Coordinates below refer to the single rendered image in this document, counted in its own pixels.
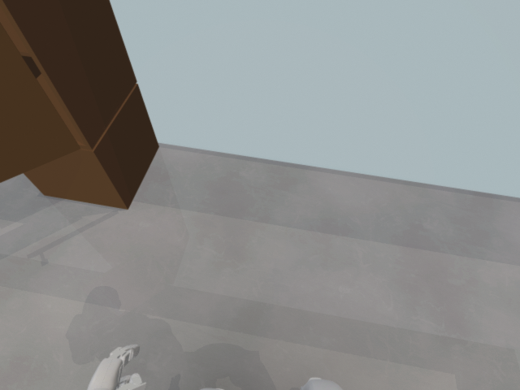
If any cupboard door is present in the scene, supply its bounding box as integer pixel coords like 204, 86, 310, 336
0, 23, 80, 183

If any left robot hand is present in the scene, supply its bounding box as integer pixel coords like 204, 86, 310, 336
87, 344, 146, 390

